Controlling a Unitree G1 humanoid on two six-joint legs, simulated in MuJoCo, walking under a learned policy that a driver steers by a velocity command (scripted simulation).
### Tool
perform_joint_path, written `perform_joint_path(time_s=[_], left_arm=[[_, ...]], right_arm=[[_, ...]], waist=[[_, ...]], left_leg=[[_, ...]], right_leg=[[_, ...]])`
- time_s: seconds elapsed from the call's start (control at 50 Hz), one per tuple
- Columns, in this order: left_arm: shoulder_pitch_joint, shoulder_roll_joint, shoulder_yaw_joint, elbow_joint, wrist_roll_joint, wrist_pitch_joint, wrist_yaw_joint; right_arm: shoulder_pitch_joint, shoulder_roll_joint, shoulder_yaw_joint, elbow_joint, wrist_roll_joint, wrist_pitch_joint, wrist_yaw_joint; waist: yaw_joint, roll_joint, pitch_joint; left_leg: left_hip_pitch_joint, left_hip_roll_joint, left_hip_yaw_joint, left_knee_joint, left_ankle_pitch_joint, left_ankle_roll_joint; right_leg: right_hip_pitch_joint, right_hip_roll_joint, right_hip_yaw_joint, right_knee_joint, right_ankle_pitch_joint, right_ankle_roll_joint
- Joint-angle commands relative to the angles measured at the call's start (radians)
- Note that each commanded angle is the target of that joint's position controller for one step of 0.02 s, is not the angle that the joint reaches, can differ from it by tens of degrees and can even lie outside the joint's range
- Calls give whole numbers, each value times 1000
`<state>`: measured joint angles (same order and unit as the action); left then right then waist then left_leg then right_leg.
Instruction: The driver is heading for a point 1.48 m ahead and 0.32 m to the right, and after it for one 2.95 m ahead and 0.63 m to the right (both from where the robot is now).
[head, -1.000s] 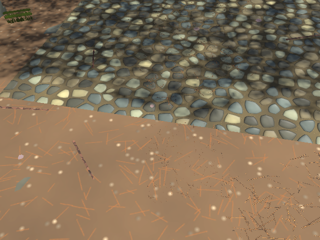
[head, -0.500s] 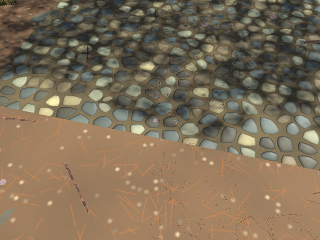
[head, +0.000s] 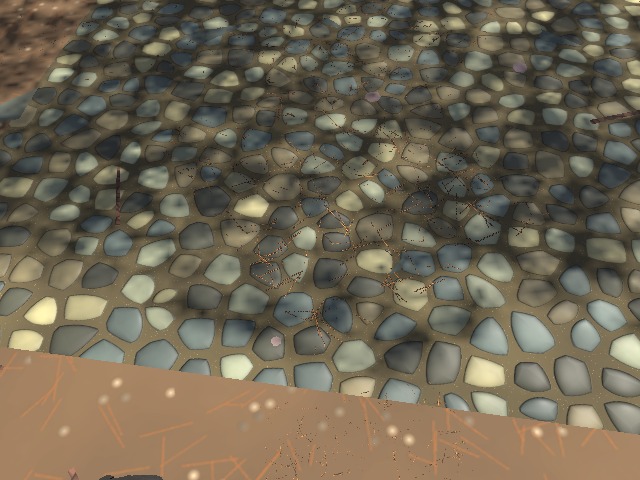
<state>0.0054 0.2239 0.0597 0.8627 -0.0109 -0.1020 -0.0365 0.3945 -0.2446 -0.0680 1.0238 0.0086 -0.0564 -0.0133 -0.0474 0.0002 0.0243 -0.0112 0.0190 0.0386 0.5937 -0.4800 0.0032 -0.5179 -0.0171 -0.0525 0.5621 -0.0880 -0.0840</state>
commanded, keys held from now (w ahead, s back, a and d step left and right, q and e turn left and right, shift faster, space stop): w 1.00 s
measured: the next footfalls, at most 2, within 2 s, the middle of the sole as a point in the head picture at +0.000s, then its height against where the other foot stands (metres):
left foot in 0.54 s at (261, 477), level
right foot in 1.10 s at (367, 331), level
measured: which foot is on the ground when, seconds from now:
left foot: up 0.00-0.52, down 0.54-1.00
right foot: down 0.00-0.56, up 0.58-1.00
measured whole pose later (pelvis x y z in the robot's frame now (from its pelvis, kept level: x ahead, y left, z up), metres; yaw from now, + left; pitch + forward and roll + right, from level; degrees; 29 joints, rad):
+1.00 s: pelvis +0.54 +0.04 +0.02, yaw +0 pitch +2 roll +2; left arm 0.02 0.23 0.06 0.89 -0.02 -0.07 -0.02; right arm 0.37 -0.23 -0.06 1.02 0.01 -0.08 -0.01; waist -0.07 -0.04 0.00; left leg 0.04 -0.05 0.06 0.20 -0.28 0.03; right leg -0.64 -0.09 0.01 0.57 0.06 -0.03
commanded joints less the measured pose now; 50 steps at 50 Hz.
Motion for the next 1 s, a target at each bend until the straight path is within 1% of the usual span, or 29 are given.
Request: perform_joint_path(time_s=[0.02,0.04,0.06,0.08,0.1,0.12,0.16,0.2,0.24,0.32,0.4,0.44,0.48,0.5,0.52,0.54,0.56,0.58,0.6,0.62,0.64,0.66,0.7,0.72,0.76,0.8,0.88,0.96,1.0], left_arm=[[435,219,61,68,2,2,9],[343,174,48,50,-1,-1,13],[254,146,37,27,3,-3,14],[198,116,28,22,13,-5,11],[179,91,20,26,24,-10,8],[185,83,18,35,24,-11,6],[217,111,23,53,17,-15,12],[249,142,29,65,17,-15,26],[280,148,29,75,14,-9,37],[337,152,27,95,4,-2,44],[406,159,31,130,-3,11,46],[419,168,36,143,-5,21,48],[403,182,43,145,-8,29,52],[379,191,46,141,-9,33,53],[353,184,44,135,-12,37,53],[343,153,31,121,-5,38,53],[431,60,3,99,11,24,46],[444,42,-8,109,-2,-3,37],[359,135,18,93,-29,-21,32],[281,150,20,71,-38,-28,33],[244,141,24,67,-29,-24,40],[247,135,33,71,-16,-10,48],[287,89,31,80,-11,16,51],[281,80,31,77,-8,24,52],[214,88,34,51,0,29,55],[146,85,34,29,6,28,51],[12,62,22,-7,0,22,35],[-97,64,10,-45,-8,16,15],[-120,74,9,-64,-11,9,3]], right_arm=[[47,-56,8,-68,13,-56,15],[-54,-114,-7,-101,36,-71,17],[-116,-120,-8,-115,35,-75,9],[-146,-117,-17,-119,19,-69,1],[-121,-103,-22,-115,12,-54,-2],[-97,-78,-21,-110,12,-40,-3],[-105,-54,-20,-113,10,-22,-6],[-181,-62,-23,-138,1,-17,-8],[-248,-59,-23,-158,-4,-17,-5],[-374,-40,-13,-187,1,-22,10],[-486,-38,-2,-223,11,-29,30],[-516,-44,0,-241,14,-36,43],[-485,-68,-6,-242,16,-43,51],[-425,-91,-16,-227,14,-46,51],[-296,-123,-36,-187,9,-47,48],[-107,-183,-62,-132,2,-46,40],[39,-287,-86,-107,-17,-42,32],[57,-243,-67,-96,-5,-38,36],[-21,-177,-46,-109,2,-40,36],[-107,-134,-33,-133,1,-40,34],[-179,-105,-22,-143,-7,-43,38],[-216,-74,-13,-145,-16,-48,41],[-208,-71,-11,-130,-18,-52,43],[-189,-86,-14,-120,-16,-55,39],[-154,-119,-20,-106,-16,-56,25],[-120,-125,-19,-93,-13,-52,14],[-60,-131,-18,-71,-3,-46,5],[13,-140,-22,-33,4,-33,3],[24,-149,-29,-21,7,-22,-1]], waist=[[167,-222,-399],[156,-174,-254],[125,-78,-175],[94,-40,-111],[55,-61,-97],[40,-72,-89],[29,-67,-53],[39,-48,-20],[54,-46,-6],[92,-57,21],[130,-57,58],[130,-65,68],[98,-84,48],[60,-98,10],[-9,-94,-63],[-82,-57,-186],[-69,159,-350],[-61,279,-439],[-60,200,-307],[-41,138,-199],[-7,66,-118],[28,68,-80],[62,87,-63],[67,81,-48],[61,58,-17],[46,52,-3],[6,59,27],[-29,56,65],[-23,64,70]], left_leg=[[-704,-50,-162,756,-85,31],[-777,4,-147,779,-12,50],[-744,62,-119,737,87,55],[-693,95,-108,672,146,54],[-623,123,-118,629,182,58],[-586,130,-116,596,196,57],[-594,142,-105,522,227,46],[-663,147,-101,420,317,25],[-704,144,-95,310,424,11],[-673,105,-57,99,578,8],[-688,79,-40,-16,555,15],[-688,71,-39,-53,499,33],[-617,50,-26,-82,427,61],[-515,21,-1,-94,402,78],[-335,-15,29,-114,412,102],[-46,35,-30,-83,438,145],[354,300,-432,-100,381,280],[449,397,-776,-278,256,359],[346,355,-663,-292,187,301],[198,316,-513,-307,220,261],[37,275,-405,-344,295,239],[-69,236,-332,-377,347,219],[-161,213,-267,-428,389,222],[-178,210,-241,-447,421,230],[-168,212,-209,-470,473,237],[-141,201,-173,-477,511,225],[-119,168,-100,-488,499,193],[3,209,-96,-451,498,192],[68,241,-104,-410,544,183]], right_leg=[[927,-363,779,-253,-252,-252],[803,-333,626,-262,-213,-201],[645,-299,500,-282,-115,-172],[498,-264,410,-311,-27,-157],[415,-237,351,-340,9,-145],[373,-224,321,-368,11,-147],[326,-217,269,-415,33,-159],[336,-219,239,-443,63,-163],[364,-207,202,-452,88,-148],[393,-172,124,-455,98,-113],[503,-207,114,-418,93,-111],[562,-237,121,-379,128,-105],[596,-257,122,-324,240,-88],[595,-249,109,-259,392,-74],[568,-209,73,-118,541,-52],[428,-155,33,115,487,-20],[54,-17,-10,515,70,47],[-145,75,112,720,-478,61],[-249,4,166,805,-447,39],[-262,-51,136,786,-358,23],[-219,-94,115,717,-276,24],[-156,-125,121,648,-224,24],[-80,-141,117,585,-183,30],[-90,-144,111,554,-159,38],[-158,-147,109,454,-71,58],[-197,-142,104,338,40,71],[-155,-101,64,118,198,74],[-180,-78,55,8,168,62],[-181,-71,57,-26,104,41]])
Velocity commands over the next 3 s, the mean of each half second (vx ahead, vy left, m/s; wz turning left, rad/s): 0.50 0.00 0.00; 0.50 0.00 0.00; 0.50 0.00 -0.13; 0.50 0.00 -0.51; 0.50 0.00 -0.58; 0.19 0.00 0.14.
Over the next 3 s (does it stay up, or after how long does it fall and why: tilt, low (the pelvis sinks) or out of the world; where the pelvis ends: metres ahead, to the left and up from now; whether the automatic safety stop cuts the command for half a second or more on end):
stays up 1.46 -0.24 0.02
